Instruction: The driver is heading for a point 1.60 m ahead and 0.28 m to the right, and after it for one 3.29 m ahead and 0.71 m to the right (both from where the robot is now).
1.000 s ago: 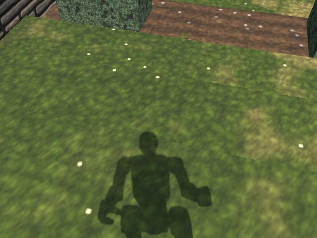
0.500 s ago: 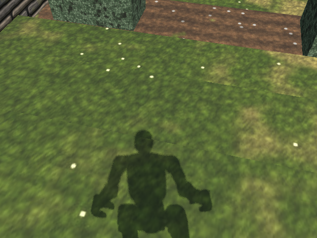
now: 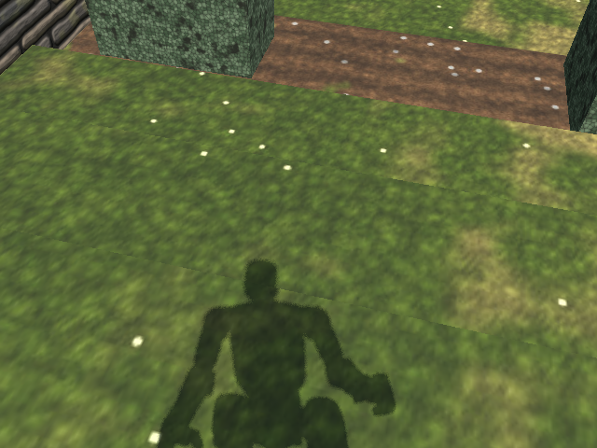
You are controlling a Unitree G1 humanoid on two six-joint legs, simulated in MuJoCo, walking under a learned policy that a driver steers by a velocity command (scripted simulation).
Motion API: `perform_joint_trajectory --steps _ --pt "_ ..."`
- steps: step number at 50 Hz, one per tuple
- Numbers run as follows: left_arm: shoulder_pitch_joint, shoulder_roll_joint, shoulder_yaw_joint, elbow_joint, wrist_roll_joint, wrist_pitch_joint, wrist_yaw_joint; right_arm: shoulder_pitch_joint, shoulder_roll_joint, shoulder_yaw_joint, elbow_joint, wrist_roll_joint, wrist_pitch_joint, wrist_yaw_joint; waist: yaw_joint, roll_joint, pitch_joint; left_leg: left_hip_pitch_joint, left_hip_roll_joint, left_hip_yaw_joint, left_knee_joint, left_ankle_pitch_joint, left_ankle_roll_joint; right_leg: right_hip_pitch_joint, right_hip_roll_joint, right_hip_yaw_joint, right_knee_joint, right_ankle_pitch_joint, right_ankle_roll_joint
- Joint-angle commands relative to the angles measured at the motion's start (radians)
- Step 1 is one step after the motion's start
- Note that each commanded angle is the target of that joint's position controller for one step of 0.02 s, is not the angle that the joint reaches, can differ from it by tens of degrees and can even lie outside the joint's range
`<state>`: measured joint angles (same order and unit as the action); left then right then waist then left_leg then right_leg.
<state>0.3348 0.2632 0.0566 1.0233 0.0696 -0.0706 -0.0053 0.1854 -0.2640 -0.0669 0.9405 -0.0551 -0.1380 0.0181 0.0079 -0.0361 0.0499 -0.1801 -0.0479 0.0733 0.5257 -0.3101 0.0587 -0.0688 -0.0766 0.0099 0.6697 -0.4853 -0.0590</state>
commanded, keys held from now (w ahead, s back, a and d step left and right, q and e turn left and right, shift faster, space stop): w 1.00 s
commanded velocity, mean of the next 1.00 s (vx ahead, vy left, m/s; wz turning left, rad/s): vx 0.46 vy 0.00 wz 0.00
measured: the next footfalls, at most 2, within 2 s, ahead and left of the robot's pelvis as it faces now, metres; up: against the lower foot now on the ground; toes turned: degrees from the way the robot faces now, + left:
right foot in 0.52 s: +0.45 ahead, -0.21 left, -0.17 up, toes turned -5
left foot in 0.98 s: +0.76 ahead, +0.03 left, -0.17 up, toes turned +3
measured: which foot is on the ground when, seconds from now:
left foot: down 0.00-0.54, up 0.56-0.96, down 0.98-1.00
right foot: up 0.00-0.50, down 0.52-1.00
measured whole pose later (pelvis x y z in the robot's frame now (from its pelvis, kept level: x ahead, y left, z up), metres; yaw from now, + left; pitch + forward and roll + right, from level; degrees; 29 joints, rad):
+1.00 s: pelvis +0.58 -0.08 -0.18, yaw +0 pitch +1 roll -2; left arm 0.45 0.21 0.02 0.98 0.09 -0.10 -0.06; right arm 0.01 -0.24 0.03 0.76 -0.05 -0.07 0.06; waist 0.09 0.03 0.01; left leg -0.52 0.04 0.03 0.55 -0.04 0.10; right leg 0.07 -0.01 -0.10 0.39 -0.45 0.01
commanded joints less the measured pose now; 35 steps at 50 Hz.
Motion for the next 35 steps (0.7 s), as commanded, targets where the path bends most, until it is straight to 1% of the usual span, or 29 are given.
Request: perform_joint_trajectory --steps 1,3,5,6,7,9,10,11,12,13,15,16,17,18,19,21,23,24,25,26,27,28,29,30,31,32,33,34,35 --pt "-0.186 0.046 -0.007 -0.134 -0.009 -0.066 -0.021 0.41 -0.165 -0.025 0.063 -0.022 -0.031 0.002 -0.192 0.14 0.04 0.536 0.42 -0.626 -0.314 0.217 0.308 -0.765 0.07 0.151 0.501 -0.078 -0.044" --pt "-0.166 0.091 0.006 -0.119 0.005 -0.07 -0.005 0.269 -0.07 0.009 0.042 -0.02 -0.01 -0.001 -0.103 0.059 0.045 0.385 0.361 -0.433 -0.318 0.242 0.254 -0.685 0.007 0.101 0.526 0.043 -0.067" --pt "-0.126 0.03 -0.007 -0.107 0.019 -0.044 -0.009 0.198 -0.009 0.038 0.018 -0.026 0.007 -0.011 -0.028 0.078 0.073 0.213 0.307 -0.302 -0.365 0.343 0.211 -0.549 -0.042 0.078 0.42 0.157 -0.062" --pt "-0.141 0.019 -0.004 -0.103 0.02 -0.031 -0.014 0.212 0.029 0.05 0.017 -0.018 0.01 -0.017 -0.023 0.083 0.067 0.198 0.277 -0.254 -0.394 0.3 0.191 -0.532 -0.045 0.062 0.341 0.202 -0.05" --pt "-0.179 0.008 -0.006 -0.12 0.02 -0.022 -0.021 0.23 0.021 0.053 0.019 -0.012 0.012 -0.018 -0.029 0.078 0.079 0.177 0.26 -0.229 -0.421 0.271 0.183 -0.523 -0.038 0.038 0.242 0.234 -0.031" --pt "-0.239 -0.033 -0.02 -0.147 0.023 -0.009 -0.039 0.233 -0.022 0.044 0.018 -0.023 0.022 0.002 -0.034 0.098 0.075 0.041 0.215 -0.15 -0.409 0.254 0.179 -0.405 -0.005 -0.036 0.159 0.278 0.002" --pt "-0.146 -0.044 -0.022 -0.123 0.036 -0.02 -0.057 0.25 -0.021 0.044 0.015 -0.063 0.029 0.005 -0.01 0.108 0.064 -0.06 0.206 -0.124 -0.345 0.322 0.167 -0.312 0.004 -0.03 0.306 0.419 0.003" --pt "-0.107 -0.031 -0.019 -0.12 0.034 -0.027 -0.065 0.254 -0.018 0.045 0.021 -0.074 0.029 0.013 0.006 0.096 0.068 -0.094 0.22 -0.124 -0.313 0.351 0.178 -0.319 -0.002 -0.02 0.324 0.455 0.004" --pt "-0.143 -0.016 -0.017 -0.148 0.041 -0.031 -0.064 0.297 -0.01 0.045 0.025 -0.07 0.017 0.002 -0.033 0.06 0.066 0.007 0.211 -0.129 -0.265 0.284 0.19 -0.441 -0.018 0.015 0.244 0.547 0.006" --pt "-0.272 -0.012 -0.02 -0.197 0.025 -0.031 -0.045 0.417 0.013 0.053 0.101 -0.063 0.004 -0.018 -0.086 0.045 0.11 0.3 0.294 -0.231 -0.189 0.223 0.181 -0.763 -0.103 0.177 0.087 0.684 0.02" --pt "-0.378 -0.052 -0.035 -0.229 0.018 -0.024 -0.017 0.613 0.052 0.059 0.176 -0.035 0.009 -0.039 -0.168 0.04 0.106 0.545 0.33 -0.28 -0.099 0.22 0.194 -1.013 -0.11 0.15 -0.084 0.746 0.055" --pt "-0.388 -0.071 -0.052 -0.215 0.014 -0.021 -0.02 0.604 0.067 0.064 0.168 -0.022 0.017 -0.04 -0.178 0.005 0.11 0.401 0.238 -0.194 -0.049 0.16 0.147 -0.872 -0.115 0.112 -0.257 0.922 0.04" --pt "-0.392 -0.104 -0.065 -0.223 0.014 -0.005 -0.029 0.589 0.065 0.072 0.154 -0.032 0.033 -0.017 -0.173 0.063 0.111 0.13 0.193 -0.157 -0.088 0.09 0.147 -0.606 -0.084 0.015 -0.248 0.998 0.02" --pt "-0.396 -0.094 -0.069 -0.24 0.011 0.005 -0.042 0.56 0.069 0.08 0.139 -0.053 0.04 0.003 -0.162 0.083 0.143 -0.088 0.201 -0.174 -0.102 0.006 0.15 -0.438 -0.082 0.002 -0.165 1.057 0.003" --pt "-0.367 -0.053 -0.059 -0.249 0.017 0.016 -0.043 0.515 0.071 0.084 0.112 -0.055 0.035 0.013 -0.133 0.07 0.153 -0.173 0.202 -0.183 -0.089 -0.027 0.147 -0.373 -0.082 0.011 -0.115 1.035 -0.002" --pt "-0.378 0.019 -0.047 -0.271 0.033 0.034 -0.047 0.484 0.036 0.08 0.087 -0.027 0.017 0.004 -0.115 0.027 0.184 -0.098 0.216 -0.219 -0.042 -0.045 0.12 -0.401 -0.098 0.034 -0.168 0.925 -0.013" --pt "-0.389 0.013 -0.055 -0.253 0.037 0.039 -0.044 0.545 -0.001 0.074 0.108 0.001 0.03 -0.03 -0.157 0.015 0.196 0.091 0.207 -0.245 0.043 -0.053 0.078 -0.455 -0.123 0.046 -0.348 0.907 -0.002" --pt "-0.374 0.017 -0.055 -0.23 0.029 0.036 -0.038 0.594 -0.018 0.073 0.126 -0.006 0.045 -0.035 -0.17 0.013 0.178 0.14 0.197 -0.245 0.101 -0.041 0.066 -0.41 -0.13 0.043 -0.377 0.963 0.012" --pt "-0.293 0.057 -0.037 -0.18 0.016 0.03 -0.028 0.576 -0.038 0.067 0.119 -0.002 0.057 -0.029 -0.132 -0.016 0.122 0.155 0.174 -0.227 0.198 0.042 0.041 -0.298 -0.107 0.007 -0.414 0.952 0.032" --pt "-0.048 0.13 -0.002 -0.092 -0.006 0.014 -0.018 0.53 -0.063 0.06 0.099 -0.019 0.074 -0.005 -0.027 -0.078 0.027 0.069 0.13 -0.167 0.405 0.138 -0.01 0.017 -0.078 -0.035 -0.413 1.02 0.038" --pt "0.263 0.197 0.036 -0.018 -0.004 0.002 -0.01 0.582 -0.02 0.08 0.129 -0.06 0.085 0.042 0.094 -0.113 -0.092 -0.18 0.087 -0.126 0.68 0.131 -0.081 0.459 -0.1 -0.054 -0.265 1.098 -0.011" --pt "0.488 0.248 0.046 -0.004 -0.032 0.002 -0.053 0.894 0.17 0.125 0.187 -0.045 0.084 0.083 0.04 -0.332 -0.597 -0.352 -0.038 -0.108 1.23 -0.468 -0.109 1.054 -0.326 0.172 0.136 1.534 -0.327" --pt "0.575 0.201 0.042 0.025 0.033 0.009 -0.068 0.673 0.021 0.09 0.123 -0.01 0.075 0.108 0.176 -0.218 -0.528 -0.544 -0.067 -0.145 1.555 -0.581 -0.117 1.001 -0.3 0.209 0.117 1.583 -0.341" --pt "0.489 0.213 0.044 0.026 0.024 0.007 -0.07 0.387 -0.038 0.066 -0.007 0.013 0.048 0.112 0.196 -0.182 -0.349 -0.82 -0.053 -0.112 1.561 -0.496 -0.086 0.814 -0.316 0.319 -0.087 0.996 -0.31" --pt "0.297 0.169 0.025 -0.035 0.002 0.006 -0.066 0.246 -0.071 0.055 -0.05 0.021 0.021 0.091 0.141 -0.056 -0.151 -0.874 0.069 -0.091 1.454 -0.357 -0.048 0.489 -0.311 0.314 -0.227 0.62 -0.269" --pt "0.176 0.129 0.006 -0.063 0.015 0.006 -0.066 0.247 -0.062 0.051 -0.05 0.011 0.009 0.068 0.075 0.013 -0.087 -0.742 0.128 -0.121 1.321 -0.242 -0.026 0.207 -0.339 0.294 -0.274 0.727 -0.29" --pt "0.182 0.121 0.0 -0.059 0.033 0.005 -0.073 0.213 -0.043 0.048 -0.066 0.016 0.011 0.052 0.03 0.0 -0.021 -0.697 0.151 -0.121 1.279 -0.225 -0.022 0.014 -0.367 0.304 -0.308 0.804 -0.322" --pt "0.158 0.072 -0.014 -0.05 0.036 -0.006 -0.061 0.226 0.059 0.081 -0.08 0.0 0.026 0.04 -0.035 0.015 0.019 -0.633 0.203 -0.18 1.145 -0.169 0.025 -0.141 -0.359 0.288 -0.351 0.634 -0.308" --pt "0.046 -0.055 -0.06 -0.093 0.026 -0.034 -0.033 0.207 0.144 0.109 -0.095 -0.049 0.035 0.026 -0.073 0.052 0.085 -0.612 0.276 -0.241 0.841 0.064 0.07 -0.279 -0.311 0.267 -0.481 0.477 -0.264"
